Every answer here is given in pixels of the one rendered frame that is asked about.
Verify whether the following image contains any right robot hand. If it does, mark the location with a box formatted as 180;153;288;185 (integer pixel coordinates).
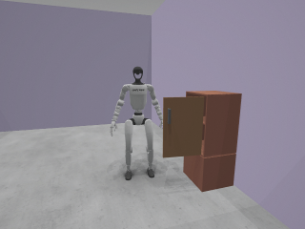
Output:
110;121;118;136

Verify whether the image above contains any robot left forearm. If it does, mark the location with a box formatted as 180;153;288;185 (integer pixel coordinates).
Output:
154;99;163;120

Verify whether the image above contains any right robot upper arm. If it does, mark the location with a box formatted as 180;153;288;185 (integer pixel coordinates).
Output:
117;84;130;107

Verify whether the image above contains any cupboard door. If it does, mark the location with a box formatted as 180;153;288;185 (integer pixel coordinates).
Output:
162;96;205;158

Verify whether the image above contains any robot right forearm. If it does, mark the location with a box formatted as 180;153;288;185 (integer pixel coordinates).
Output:
112;100;122;122

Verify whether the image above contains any handle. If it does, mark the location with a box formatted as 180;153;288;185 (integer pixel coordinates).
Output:
167;108;172;124

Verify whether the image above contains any left robot thigh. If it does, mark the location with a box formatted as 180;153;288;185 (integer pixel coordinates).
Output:
144;118;153;152

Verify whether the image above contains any left robot upper arm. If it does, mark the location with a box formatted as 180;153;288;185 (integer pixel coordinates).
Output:
146;84;158;106

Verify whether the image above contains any left robot shin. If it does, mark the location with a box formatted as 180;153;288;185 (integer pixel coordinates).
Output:
147;148;153;170

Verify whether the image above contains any left robot hand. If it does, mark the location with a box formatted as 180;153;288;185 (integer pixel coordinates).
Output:
159;119;163;130

